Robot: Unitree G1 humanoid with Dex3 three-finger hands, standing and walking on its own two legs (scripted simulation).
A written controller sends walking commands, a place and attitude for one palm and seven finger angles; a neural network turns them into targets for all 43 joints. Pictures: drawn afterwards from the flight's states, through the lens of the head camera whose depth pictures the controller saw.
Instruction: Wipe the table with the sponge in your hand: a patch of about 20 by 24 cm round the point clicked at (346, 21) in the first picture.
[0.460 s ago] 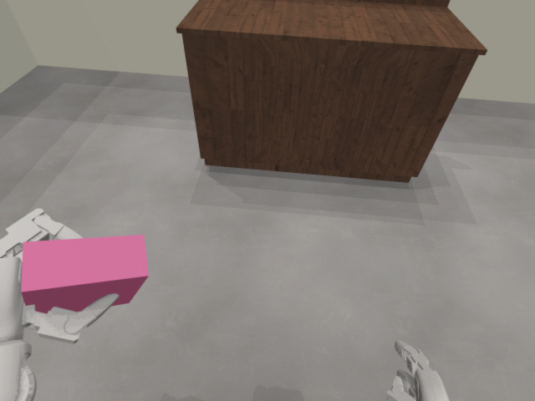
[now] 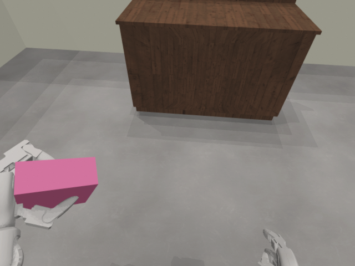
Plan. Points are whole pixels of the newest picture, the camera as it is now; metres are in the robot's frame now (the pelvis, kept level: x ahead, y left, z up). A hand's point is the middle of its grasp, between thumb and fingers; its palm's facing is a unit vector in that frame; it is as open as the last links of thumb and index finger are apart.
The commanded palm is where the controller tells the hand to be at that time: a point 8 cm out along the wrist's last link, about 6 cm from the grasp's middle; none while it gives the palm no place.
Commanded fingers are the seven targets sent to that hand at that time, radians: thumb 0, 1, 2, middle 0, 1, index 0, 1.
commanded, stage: walk to a spot facing it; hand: left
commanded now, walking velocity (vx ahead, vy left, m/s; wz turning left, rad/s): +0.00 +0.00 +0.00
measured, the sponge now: (67, 184) +0.22 +0.21 +0.14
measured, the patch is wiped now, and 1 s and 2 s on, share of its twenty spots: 0.00 0.00 0.00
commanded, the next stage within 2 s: none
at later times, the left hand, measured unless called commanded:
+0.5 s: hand (89, 154) +0.28 +0.19 +0.16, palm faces +0.37 -0.86 -0.36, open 9.3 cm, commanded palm +0.22 +0.24 +0.18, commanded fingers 0.00 0.10 1.30 -1.20 -1.60 -1.20 -1.60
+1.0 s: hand (152, 96) +0.46 +0.09 +0.16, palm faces +0.24 -0.83 -0.51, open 9.3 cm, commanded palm +0.39 +0.16 +0.18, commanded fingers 0.00 0.10 1.30 -1.20 -1.60 -1.20 -1.60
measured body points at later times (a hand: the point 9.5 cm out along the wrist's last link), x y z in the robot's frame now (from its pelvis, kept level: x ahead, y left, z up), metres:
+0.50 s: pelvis +0.05 -0.03 +0.00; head +0.04 -0.03 +0.45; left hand +0.25 +0.23 +0.17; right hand +0.18 -0.28 -0.10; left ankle +0.04 +0.10 -0.70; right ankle +0.05 -0.13 -0.74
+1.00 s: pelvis +0.19 -0.10 -0.02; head +0.22 -0.12 +0.42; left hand +0.44 +0.14 +0.19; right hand +0.30 -0.33 -0.14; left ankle +0.12 +0.08 -0.69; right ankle +0.25 -0.18 -0.74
